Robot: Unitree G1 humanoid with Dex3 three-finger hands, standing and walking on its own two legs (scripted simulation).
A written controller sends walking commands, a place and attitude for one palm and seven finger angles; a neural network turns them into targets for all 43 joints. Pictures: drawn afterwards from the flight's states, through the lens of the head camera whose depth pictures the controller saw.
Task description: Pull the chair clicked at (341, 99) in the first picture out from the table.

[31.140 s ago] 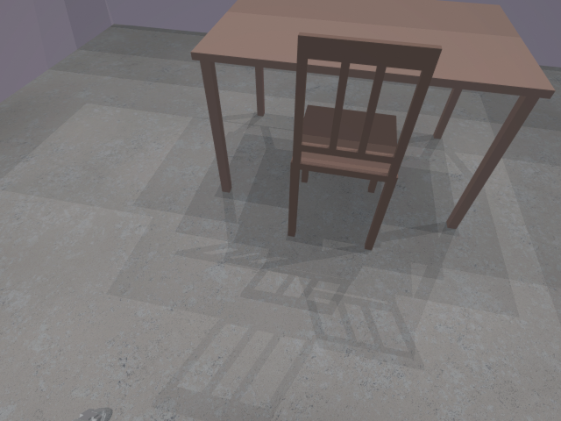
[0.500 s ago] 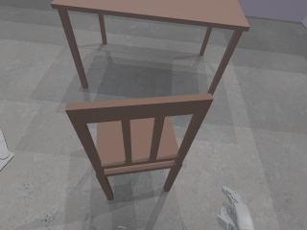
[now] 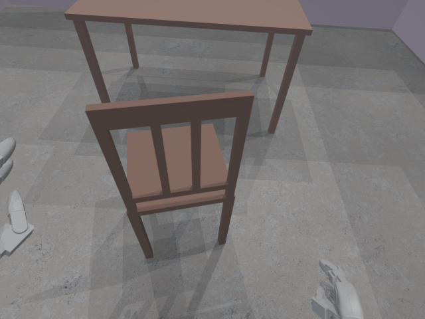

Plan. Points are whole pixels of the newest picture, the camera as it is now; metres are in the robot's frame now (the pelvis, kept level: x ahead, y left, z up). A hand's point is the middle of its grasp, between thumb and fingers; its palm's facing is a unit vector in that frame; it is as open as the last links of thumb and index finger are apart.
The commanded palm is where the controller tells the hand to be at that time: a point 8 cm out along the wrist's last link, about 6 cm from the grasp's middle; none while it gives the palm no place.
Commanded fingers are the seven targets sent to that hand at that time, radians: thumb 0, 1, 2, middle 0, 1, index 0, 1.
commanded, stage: stop stepping back and stand still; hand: left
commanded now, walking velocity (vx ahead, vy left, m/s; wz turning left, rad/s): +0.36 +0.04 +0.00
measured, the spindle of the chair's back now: (161, 162) +0.52 +0.17 -0.09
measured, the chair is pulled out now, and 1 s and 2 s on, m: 0.66 0.66 0.66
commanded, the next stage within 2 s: let the arm hang, fingers relaxed in 0.70 s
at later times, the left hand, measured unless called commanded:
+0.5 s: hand out of the picture +0.08 +0.27 +0.18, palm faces +0.45 -0.73 -0.51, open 7.4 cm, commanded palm +0.03 +0.30 +0.18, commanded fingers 0.00 0.90 0.90 -0.20 -0.30 -0.20 -0.30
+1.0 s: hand out of the picture +0.07 +0.21 -0.10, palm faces +0.12 -0.96 -0.27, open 7.4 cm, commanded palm none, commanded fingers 0.00 0.90 0.90 -0.20 -0.30 -0.20 -0.30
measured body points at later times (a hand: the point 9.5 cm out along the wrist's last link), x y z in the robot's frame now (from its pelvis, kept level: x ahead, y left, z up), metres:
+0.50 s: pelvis -0.10 -0.01 +0.01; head -0.12 +0.00 +0.46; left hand +0.05 +0.30 +0.21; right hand +0.02 -0.24 -0.09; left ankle -0.09 +0.09 -0.73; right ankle -0.10 -0.12 -0.70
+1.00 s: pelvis -0.10 +0.00 +0.00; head -0.09 +0.00 +0.44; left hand +0.06 +0.26 -0.08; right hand +0.04 -0.24 -0.12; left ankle -0.07 +0.09 -0.73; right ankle -0.08 -0.13 -0.74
